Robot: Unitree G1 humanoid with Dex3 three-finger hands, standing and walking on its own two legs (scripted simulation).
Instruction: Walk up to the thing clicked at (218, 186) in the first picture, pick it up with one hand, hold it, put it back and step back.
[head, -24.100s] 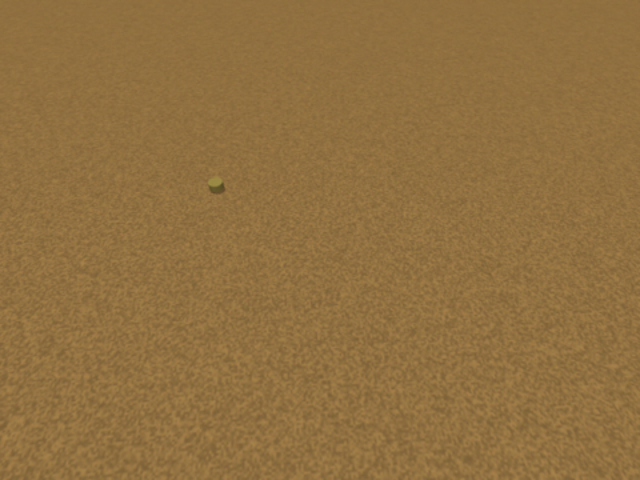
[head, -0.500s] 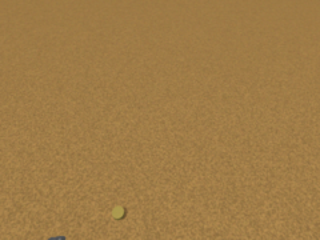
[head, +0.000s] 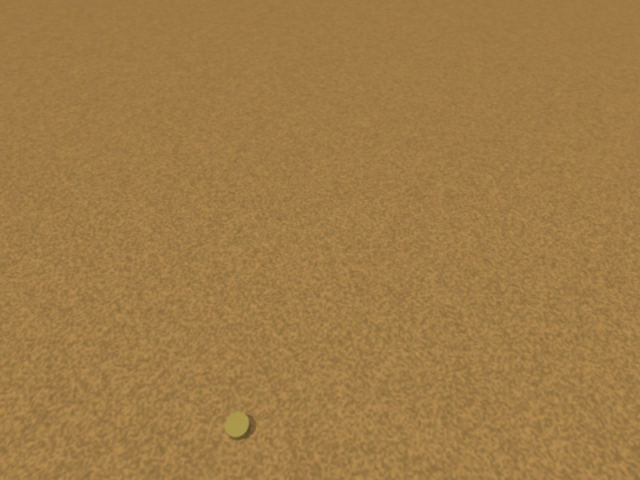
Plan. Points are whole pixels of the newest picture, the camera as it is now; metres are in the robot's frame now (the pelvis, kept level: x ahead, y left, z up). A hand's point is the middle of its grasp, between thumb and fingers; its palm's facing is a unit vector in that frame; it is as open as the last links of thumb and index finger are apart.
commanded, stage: walk up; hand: left
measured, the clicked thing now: (237, 426) +0.43 +0.24 -0.77
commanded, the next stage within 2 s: stand in 0.60 s
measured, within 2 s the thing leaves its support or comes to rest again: neither
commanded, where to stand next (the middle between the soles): +0.05 +0.00 m, yaw +1 degrees
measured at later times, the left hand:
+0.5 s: hand out of the picture +0.08 +0.25 -0.16, palm faces +0.00 -0.95 -0.32, open 7.4 cm
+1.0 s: hand out of the picture +0.08 +0.26 -0.15, palm faces +0.00 -0.94 -0.35, open 7.4 cm
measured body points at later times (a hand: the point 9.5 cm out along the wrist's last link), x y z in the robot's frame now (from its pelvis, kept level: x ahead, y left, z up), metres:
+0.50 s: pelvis +0.00 +0.00 +0.00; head +0.01 +0.00 +0.45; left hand +0.08 +0.30 -0.13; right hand +0.07 -0.30 -0.13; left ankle -0.02 +0.13 -0.75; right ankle +0.02 -0.09 -0.75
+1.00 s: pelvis +0.01 +0.01 +0.00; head +0.02 +0.00 +0.45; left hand +0.08 +0.31 -0.13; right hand +0.08 -0.29 -0.14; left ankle -0.02 +0.13 -0.75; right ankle +0.02 -0.09 -0.75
